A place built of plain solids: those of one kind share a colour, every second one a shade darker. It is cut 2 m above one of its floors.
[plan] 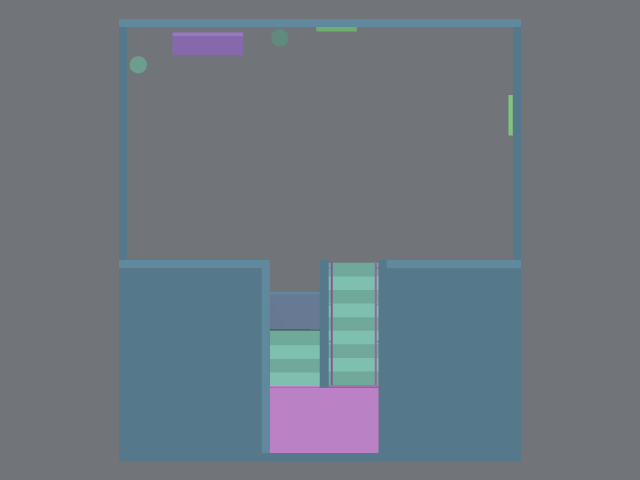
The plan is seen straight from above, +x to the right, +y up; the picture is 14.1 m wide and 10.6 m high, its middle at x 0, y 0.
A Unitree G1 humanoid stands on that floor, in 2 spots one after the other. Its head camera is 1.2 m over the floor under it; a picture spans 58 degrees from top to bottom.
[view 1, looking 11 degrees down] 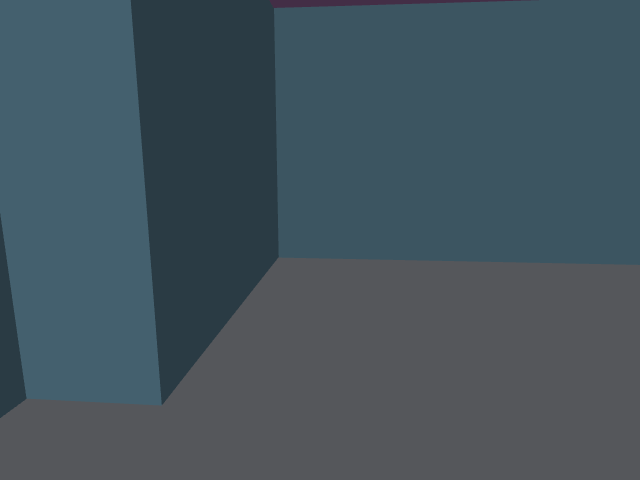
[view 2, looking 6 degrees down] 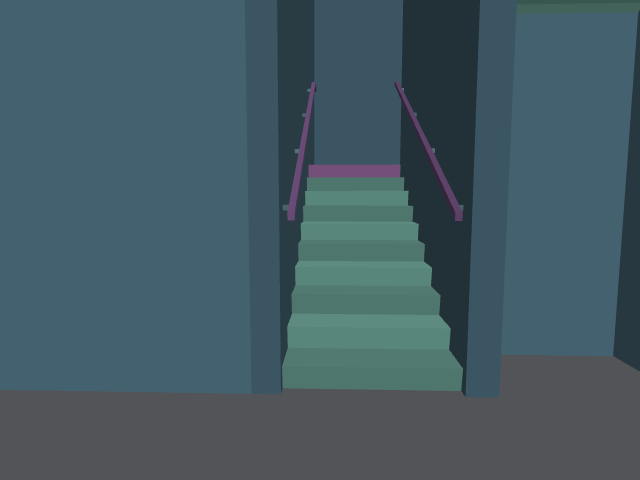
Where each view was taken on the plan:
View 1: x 0.74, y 0.50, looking -175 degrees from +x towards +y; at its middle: wall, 5.12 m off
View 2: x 0.97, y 2.05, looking -88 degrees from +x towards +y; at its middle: tread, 4.09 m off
